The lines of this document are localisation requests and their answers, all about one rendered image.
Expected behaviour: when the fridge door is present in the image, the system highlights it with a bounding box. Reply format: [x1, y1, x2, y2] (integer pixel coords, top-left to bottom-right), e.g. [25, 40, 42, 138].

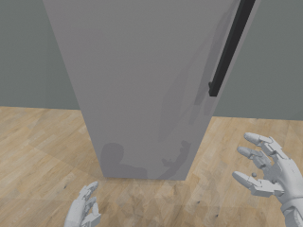
[43, 0, 261, 181]

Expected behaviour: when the handle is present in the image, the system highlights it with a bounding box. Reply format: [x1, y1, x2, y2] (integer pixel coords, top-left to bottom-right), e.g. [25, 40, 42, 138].
[208, 0, 256, 97]

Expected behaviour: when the robot right forearm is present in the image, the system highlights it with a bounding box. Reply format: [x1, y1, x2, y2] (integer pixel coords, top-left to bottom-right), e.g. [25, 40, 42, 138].
[280, 197, 303, 227]

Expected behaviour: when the left robot hand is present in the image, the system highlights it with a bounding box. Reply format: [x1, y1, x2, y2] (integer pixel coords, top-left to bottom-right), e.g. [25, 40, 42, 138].
[63, 181, 101, 227]

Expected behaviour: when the right robot hand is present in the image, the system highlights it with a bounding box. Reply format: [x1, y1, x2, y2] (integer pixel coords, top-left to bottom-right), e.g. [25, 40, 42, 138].
[232, 132, 303, 204]

